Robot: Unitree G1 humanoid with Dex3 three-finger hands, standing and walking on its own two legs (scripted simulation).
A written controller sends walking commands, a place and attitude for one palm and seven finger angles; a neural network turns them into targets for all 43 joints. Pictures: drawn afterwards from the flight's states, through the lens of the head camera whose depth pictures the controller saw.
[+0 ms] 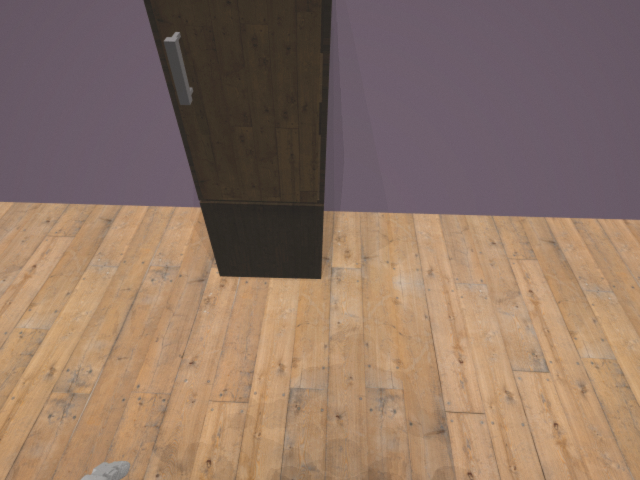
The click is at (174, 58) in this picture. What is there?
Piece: cupboard door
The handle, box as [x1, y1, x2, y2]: [163, 32, 192, 104]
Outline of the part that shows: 175,32 171,37 166,37 163,41 180,104 189,104 192,100 190,95 192,92 192,87 188,86 179,48 178,39 180,35 179,32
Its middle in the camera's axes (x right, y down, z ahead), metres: -0.32 -0.39 +0.89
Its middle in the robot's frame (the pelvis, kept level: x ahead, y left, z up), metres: +0.93 +0.37 +0.09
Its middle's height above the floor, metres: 0.86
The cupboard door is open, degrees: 0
